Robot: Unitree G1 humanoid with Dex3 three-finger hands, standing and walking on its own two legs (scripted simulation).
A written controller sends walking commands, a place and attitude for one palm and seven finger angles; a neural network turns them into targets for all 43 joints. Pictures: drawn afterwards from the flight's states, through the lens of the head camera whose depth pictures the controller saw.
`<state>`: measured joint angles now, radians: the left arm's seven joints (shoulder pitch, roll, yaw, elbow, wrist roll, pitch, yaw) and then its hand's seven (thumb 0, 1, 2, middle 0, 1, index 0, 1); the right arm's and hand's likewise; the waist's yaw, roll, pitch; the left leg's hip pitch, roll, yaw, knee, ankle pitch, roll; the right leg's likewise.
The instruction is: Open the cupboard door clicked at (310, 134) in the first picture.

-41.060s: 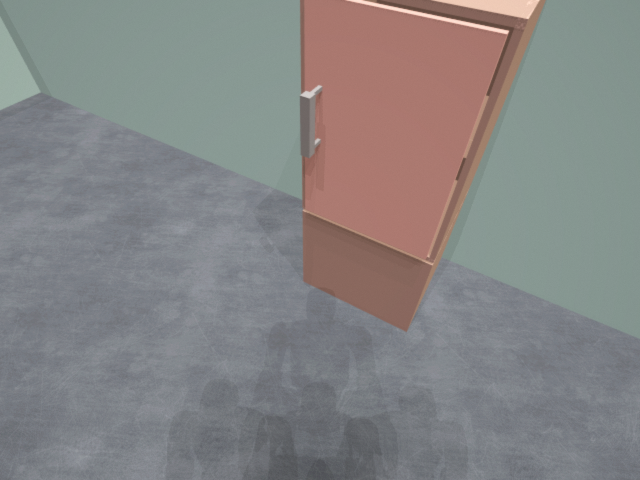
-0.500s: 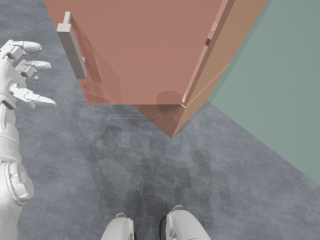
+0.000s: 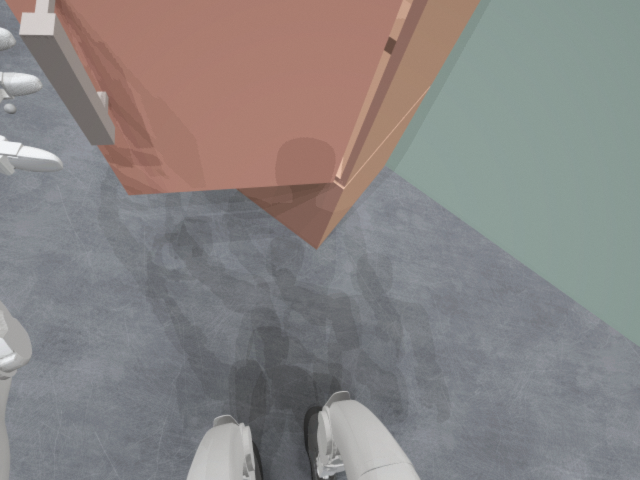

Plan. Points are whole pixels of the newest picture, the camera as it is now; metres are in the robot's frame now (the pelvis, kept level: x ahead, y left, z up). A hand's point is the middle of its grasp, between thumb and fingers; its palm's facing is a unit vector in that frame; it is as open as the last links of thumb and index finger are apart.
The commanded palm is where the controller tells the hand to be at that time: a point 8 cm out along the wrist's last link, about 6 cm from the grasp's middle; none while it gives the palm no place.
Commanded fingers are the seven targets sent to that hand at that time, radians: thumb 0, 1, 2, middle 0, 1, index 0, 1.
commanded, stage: move the hooked fingers beside the handle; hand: left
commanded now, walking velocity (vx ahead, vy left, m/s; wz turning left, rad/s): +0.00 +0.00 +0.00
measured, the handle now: (77, 72) +0.57 +0.21 +0.07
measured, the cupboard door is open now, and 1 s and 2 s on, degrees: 46 46 46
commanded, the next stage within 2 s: slide the fingers in behind the handle in 0.58 s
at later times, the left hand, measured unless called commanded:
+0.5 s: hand out of the picture +0.50 +0.28 +0.07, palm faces +0.05 -1.00 -0.01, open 14.0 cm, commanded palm +0.49 +0.31 +0.07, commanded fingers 0.00 -0.50 0.30 -0.30 -1.20 -0.30 -1.20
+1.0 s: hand (35, 114) +0.51 +0.25 +0.06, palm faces +0.04 -1.00 +0.00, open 14.0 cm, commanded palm +0.50 +0.29 +0.07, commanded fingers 0.00 -0.50 0.30 -0.30 -1.20 -0.30 -1.20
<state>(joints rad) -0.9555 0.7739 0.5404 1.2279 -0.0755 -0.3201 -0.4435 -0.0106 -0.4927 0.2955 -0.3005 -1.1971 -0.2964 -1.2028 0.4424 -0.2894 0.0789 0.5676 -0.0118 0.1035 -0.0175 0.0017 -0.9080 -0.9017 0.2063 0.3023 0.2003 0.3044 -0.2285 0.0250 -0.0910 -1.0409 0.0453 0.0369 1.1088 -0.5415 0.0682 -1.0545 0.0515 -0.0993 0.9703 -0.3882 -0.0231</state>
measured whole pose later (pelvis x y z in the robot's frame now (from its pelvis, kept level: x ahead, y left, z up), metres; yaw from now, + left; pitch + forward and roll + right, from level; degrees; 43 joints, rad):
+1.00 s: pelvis +0.00 +0.00 +0.00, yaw +1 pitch +25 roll -5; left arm -0.96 0.68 0.47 1.23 -0.08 -0.36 -0.37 -0.01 -0.49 0.30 -0.30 -1.20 -0.30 -1.20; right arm 0.42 -0.28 0.08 0.59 -0.01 0.10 -0.01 0.00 -0.91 -0.90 0.21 0.30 0.20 0.30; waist -0.22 0.02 -0.10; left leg -1.02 0.04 0.03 1.12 -0.54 0.07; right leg -1.03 0.04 -0.11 0.98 -0.39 -0.02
